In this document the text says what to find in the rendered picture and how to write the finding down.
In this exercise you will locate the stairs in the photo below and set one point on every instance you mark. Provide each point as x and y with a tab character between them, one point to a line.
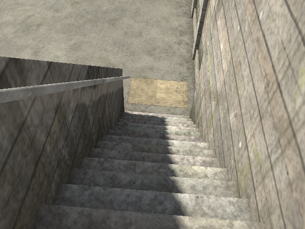
151	171

